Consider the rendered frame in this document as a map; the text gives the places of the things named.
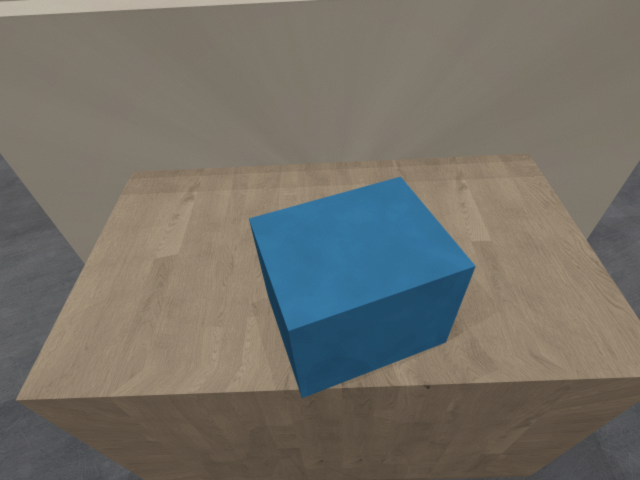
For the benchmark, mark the pedestal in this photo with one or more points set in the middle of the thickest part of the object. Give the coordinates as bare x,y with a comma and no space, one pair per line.
167,357

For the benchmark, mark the carton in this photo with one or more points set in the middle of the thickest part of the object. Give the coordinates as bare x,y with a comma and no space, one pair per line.
359,280

